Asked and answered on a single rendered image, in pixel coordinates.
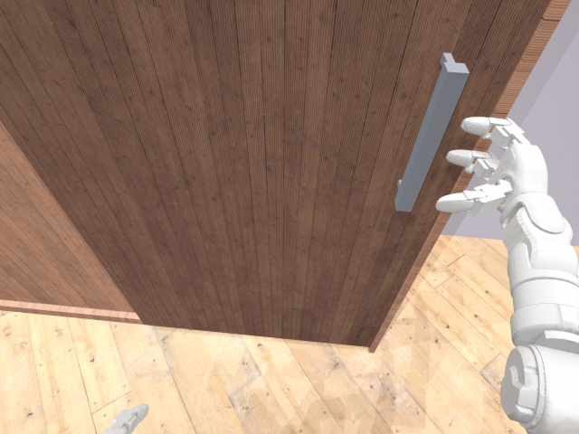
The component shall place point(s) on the wardrobe door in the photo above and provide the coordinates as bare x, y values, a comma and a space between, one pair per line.
233, 164
43, 258

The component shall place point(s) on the handle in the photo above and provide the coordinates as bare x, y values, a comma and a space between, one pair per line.
446, 94

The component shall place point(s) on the right robot forearm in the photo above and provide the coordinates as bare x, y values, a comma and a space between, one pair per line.
543, 271

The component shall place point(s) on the robot right upper arm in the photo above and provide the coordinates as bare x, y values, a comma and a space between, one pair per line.
540, 389

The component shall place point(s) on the left robot hand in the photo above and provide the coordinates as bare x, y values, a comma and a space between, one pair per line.
126, 421

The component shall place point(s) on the right robot hand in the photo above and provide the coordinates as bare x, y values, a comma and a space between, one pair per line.
522, 169

